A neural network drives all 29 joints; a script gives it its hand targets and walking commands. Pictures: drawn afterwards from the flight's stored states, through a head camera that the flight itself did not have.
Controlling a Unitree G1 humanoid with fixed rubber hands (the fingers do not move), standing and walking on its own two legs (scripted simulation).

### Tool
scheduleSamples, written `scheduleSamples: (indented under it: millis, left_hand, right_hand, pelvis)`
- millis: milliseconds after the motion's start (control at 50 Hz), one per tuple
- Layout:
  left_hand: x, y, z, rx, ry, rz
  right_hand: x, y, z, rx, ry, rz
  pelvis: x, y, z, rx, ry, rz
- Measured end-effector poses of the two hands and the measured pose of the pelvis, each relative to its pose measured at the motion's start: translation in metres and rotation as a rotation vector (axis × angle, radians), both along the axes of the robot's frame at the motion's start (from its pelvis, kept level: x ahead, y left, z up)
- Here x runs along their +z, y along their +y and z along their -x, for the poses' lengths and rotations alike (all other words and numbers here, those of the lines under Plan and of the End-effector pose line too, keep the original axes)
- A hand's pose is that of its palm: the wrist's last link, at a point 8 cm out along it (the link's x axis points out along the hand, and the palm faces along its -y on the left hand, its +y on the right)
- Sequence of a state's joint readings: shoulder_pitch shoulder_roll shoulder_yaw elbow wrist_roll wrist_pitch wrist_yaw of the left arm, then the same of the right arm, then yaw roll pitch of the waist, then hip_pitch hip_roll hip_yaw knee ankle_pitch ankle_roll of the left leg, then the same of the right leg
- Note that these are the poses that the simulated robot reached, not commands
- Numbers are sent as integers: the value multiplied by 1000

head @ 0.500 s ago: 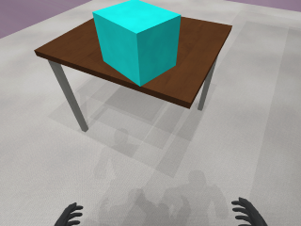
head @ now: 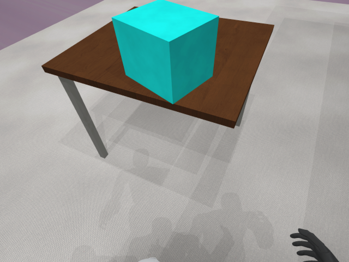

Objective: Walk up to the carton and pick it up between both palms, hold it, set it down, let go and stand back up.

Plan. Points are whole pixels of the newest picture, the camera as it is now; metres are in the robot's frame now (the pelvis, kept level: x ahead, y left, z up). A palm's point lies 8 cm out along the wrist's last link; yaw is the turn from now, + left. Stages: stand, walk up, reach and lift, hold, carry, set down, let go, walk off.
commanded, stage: walk up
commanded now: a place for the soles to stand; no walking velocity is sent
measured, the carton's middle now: (166, 49) +0.79 +0.02 +0.09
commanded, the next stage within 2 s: none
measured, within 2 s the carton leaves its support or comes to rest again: neither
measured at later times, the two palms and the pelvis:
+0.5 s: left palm out of the picture +0.15 +0.44 -0.07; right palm (269, 245) +0.17 -0.19 -0.07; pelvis +0.11 +0.12 +0.01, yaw -4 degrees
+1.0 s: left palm out of the picture +0.34 +0.56 -0.07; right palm (209, 218) +0.24 -0.06 -0.06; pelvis +0.23 +0.25 +0.01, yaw -6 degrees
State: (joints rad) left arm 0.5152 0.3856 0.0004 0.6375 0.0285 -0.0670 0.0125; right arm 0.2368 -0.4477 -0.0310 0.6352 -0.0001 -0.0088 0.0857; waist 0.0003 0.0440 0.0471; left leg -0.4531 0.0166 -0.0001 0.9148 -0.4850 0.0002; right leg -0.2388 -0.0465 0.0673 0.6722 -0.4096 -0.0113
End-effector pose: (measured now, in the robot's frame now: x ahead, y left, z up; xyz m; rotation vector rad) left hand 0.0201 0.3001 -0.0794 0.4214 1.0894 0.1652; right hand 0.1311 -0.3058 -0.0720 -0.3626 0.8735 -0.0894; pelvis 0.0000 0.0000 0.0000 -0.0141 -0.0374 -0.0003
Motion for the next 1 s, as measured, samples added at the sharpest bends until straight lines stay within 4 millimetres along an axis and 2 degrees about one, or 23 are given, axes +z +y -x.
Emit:
scheduleSamples:
  millis: [60, 100, 140, 240, 300, 360, 460, 540, 600, 660, 720, 800, 860, 940, 1000]
  left_hand:
    - [-8, 37, -10, -8, 19, -16]
    - [-18, 60, -28, -23, 14, -26]
    - [-18, 74, -53, -36, -1, -26]
    - [1, 96, -116, -48, -73, 0]
    - [6, 106, -134, -47, -69, 11]
    - [8, 116, -141, -43, -41, 8]
    - [13, 132, -138, -52, 57, -25]
    - [7, 145, -125, -22, 99, -70]
    - [9, 160, -122, 2, 96, -87]
    - [18, 175, -142, -13, 64, -102]
    - [23, 195, -178, -42, 4, -112]
    - [9, 226, -227, -79, -42, -81]
    - [-7, 242, -260, -110, -56, -53]
    - [2, 252, -298, -116, -94, -21]
    - [5, 256, -315, -126, -82, 1]
  right_hand:
    - [-3, 25, -12, -4, 6, 16]
    - [-10, 42, -12, -10, 20, 27]
    - [-10, 56, -3, -35, 48, 26]
    - [9, 76, 19, -75, 166, 53]
    - [17, 86, 22, -92, 217, 67]
    - [20, 95, 15, -100, 243, 66]
    - [10, 108, -19, -120, 230, 37]
    - [-8, 117, -69, -111, 139, 15]
    - [-4, 135, -109, -97, 47, -9]
    - [7, 149, -136, -92, -14, -21]
    - [6, 166, -148, -83, -8, -30]
    - [-4, 200, -152, -81, 52, -14]
    - [-11, 221, -141, -118, 79, 0]
    - [0, 235, -115, -170, 178, 25]
    - [8, 241, -108, -193, 221, 44]
  pelvis:
    - [-7, 27, -14, 0, 10, 28]
    - [-15, 46, -20, -7, 2, 39]
    - [-13, 60, -28, -22, 6, 45]
    - [10, 85, -50, -27, 48, 66]
    - [17, 96, -66, -28, 61, 73]
    - [21, 105, -82, -30, 69, 68]
    - [20, 118, -105, -60, 93, 41]
    - [6, 126, -120, -73, 36, 37]
    - [5, 138, -130, -75, -2, 60]
    - [10, 154, -141, -86, -18, 25]
    - [10, 175, -153, -86, -6, 20]
    - [2, 209, -171, -80, 32, 42]
    - [-7, 232, -186, -103, 22, 30]
    - [6, 246, -211, -105, 46, 46]
    - [13, 253, -227, -112, 56, 47]
